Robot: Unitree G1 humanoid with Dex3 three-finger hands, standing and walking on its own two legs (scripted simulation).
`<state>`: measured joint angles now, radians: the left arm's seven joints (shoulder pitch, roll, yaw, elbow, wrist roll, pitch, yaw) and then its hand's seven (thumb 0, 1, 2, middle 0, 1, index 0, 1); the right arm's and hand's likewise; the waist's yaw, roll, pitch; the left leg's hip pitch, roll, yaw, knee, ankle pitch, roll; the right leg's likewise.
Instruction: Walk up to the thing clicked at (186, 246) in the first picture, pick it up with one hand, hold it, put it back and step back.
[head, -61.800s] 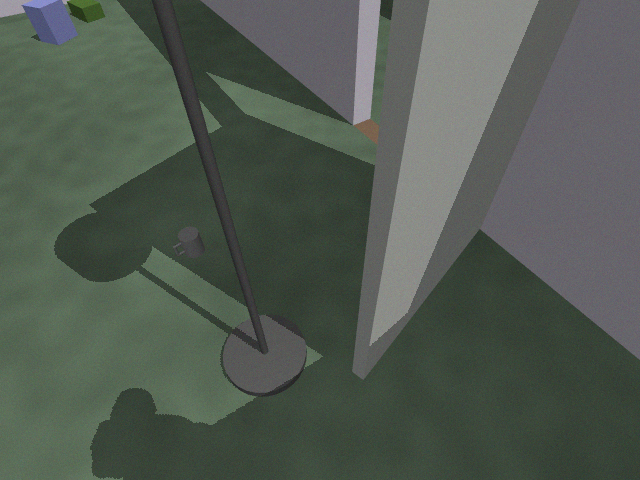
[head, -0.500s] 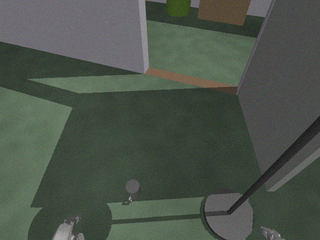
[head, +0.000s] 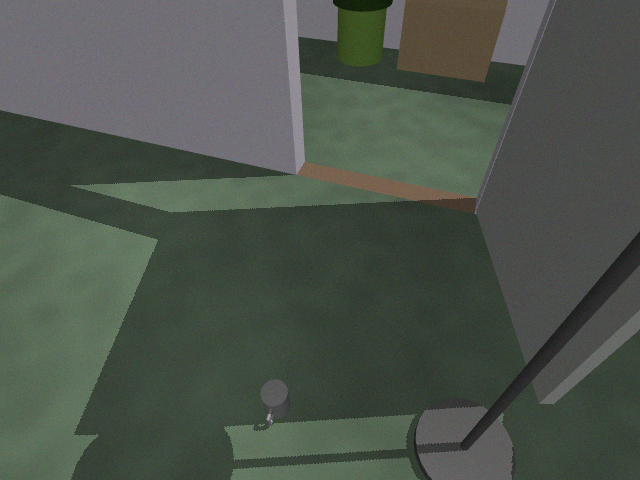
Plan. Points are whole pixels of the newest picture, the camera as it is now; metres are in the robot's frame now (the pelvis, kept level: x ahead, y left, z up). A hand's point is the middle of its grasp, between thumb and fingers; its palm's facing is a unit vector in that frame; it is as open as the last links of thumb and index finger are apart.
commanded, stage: stand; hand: left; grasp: from above
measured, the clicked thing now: (274, 404) +0.47 +0.20 -0.73
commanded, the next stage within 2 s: step back in 1.78 s
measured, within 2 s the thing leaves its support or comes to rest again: neither
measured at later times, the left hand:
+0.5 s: hand out of the picture +0.05 +0.22 -0.16, palm faces +0.02 -0.94 -0.33, open 7.4 cm
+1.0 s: hand out of the picture +0.10 +0.21 -0.15, palm faces +0.01 -0.94 -0.33, open 7.4 cm
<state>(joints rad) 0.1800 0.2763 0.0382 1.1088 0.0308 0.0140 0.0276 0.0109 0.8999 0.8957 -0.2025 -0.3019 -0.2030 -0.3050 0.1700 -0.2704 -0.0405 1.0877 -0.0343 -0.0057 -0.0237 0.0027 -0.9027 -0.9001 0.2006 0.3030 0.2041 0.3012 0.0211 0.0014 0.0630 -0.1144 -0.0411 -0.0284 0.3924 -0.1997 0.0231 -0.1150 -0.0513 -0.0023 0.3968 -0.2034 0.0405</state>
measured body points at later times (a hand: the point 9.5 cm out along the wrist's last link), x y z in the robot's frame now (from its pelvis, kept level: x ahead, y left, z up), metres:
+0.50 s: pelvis +0.00 -0.02 +0.00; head +0.01 -0.03 +0.45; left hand +0.05 +0.27 -0.14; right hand +0.06 -0.31 -0.14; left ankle +0.01 +0.10 -0.74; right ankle +0.01 -0.15 -0.74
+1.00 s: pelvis +0.02 -0.03 +0.00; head +0.03 -0.04 +0.45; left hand +0.10 +0.26 -0.13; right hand +0.09 -0.32 -0.14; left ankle +0.01 +0.10 -0.74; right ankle +0.01 -0.15 -0.74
